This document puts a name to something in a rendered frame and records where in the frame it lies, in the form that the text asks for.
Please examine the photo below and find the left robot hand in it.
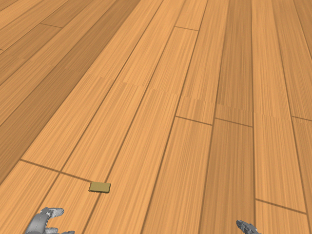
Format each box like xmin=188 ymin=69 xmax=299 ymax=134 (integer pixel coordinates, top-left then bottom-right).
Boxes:
xmin=25 ymin=207 xmax=75 ymax=234

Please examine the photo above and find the small box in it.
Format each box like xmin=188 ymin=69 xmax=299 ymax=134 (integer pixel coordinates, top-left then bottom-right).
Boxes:
xmin=90 ymin=182 xmax=111 ymax=193

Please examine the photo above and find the right robot hand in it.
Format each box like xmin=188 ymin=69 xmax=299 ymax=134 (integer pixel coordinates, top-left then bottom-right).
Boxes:
xmin=236 ymin=220 xmax=261 ymax=234

